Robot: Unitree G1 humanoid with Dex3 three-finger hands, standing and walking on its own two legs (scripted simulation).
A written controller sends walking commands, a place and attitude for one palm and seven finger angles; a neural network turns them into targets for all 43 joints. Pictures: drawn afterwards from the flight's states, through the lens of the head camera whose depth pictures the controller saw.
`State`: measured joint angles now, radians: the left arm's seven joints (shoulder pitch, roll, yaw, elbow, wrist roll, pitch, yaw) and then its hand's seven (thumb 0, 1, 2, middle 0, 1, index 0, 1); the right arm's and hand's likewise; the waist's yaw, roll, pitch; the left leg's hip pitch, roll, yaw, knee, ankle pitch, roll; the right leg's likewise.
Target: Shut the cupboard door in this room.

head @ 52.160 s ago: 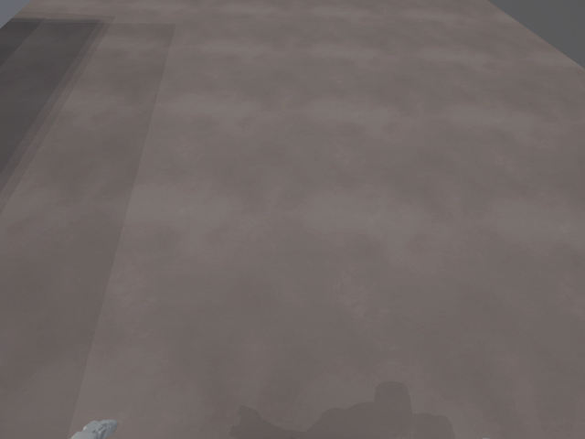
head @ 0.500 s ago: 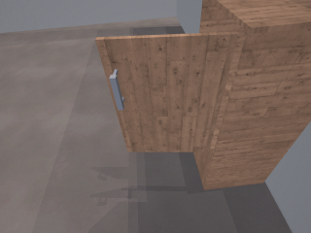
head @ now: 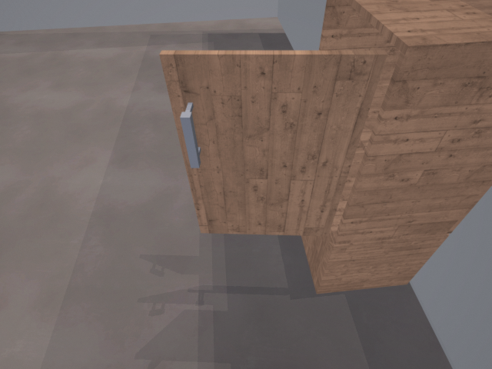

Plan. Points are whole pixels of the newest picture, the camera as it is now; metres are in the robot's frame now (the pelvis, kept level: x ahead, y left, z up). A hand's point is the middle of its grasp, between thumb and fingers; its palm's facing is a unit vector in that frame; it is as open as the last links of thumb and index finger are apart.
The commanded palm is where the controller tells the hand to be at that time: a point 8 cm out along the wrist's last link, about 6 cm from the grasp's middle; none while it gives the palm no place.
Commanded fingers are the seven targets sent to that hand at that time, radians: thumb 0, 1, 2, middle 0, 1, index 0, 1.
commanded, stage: look again from close up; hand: left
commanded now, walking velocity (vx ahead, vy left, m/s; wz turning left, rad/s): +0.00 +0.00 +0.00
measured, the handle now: (192, 136) +0.56 +0.15 +0.07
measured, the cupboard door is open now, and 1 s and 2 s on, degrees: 82 82 82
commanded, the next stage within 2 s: shuffle to correct the standing spot in 0.38 s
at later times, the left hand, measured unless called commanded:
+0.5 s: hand out of the picture +0.05 +0.16 -0.17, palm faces +0.04 -0.98 -0.20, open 7.3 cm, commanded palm none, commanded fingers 0.00 0.90 0.90 -0.20 -0.30 -0.20 -0.30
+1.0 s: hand out of the picture +0.13 +0.15 -0.18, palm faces +0.05 -0.98 -0.20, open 7.3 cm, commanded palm none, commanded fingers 0.00 0.90 0.90 -0.20 -0.30 -0.20 -0.30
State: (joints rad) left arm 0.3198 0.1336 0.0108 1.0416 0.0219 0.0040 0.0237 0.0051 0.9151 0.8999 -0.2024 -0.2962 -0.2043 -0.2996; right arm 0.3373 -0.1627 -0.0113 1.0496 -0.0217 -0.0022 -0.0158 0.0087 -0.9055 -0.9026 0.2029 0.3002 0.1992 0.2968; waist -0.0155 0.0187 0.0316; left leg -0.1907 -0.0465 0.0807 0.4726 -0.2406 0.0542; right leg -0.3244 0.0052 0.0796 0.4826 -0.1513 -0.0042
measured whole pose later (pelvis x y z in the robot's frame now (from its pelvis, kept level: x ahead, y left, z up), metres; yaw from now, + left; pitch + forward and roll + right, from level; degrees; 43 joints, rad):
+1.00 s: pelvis +0.11 -0.02 +0.00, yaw +1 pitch +0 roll +0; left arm 0.25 0.17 0.02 1.06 0.01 -0.01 0.04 0.01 0.92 0.90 -0.20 -0.30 -0.20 -0.30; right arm 0.21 -0.15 -0.02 1.06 -0.01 -0.02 -0.05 0.01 -0.91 -0.90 0.20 0.30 0.20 0.30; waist 0.00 -0.02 0.07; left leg -0.13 0.01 0.05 0.47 -0.34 0.01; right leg -0.21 0.06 0.04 0.49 -0.29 -0.03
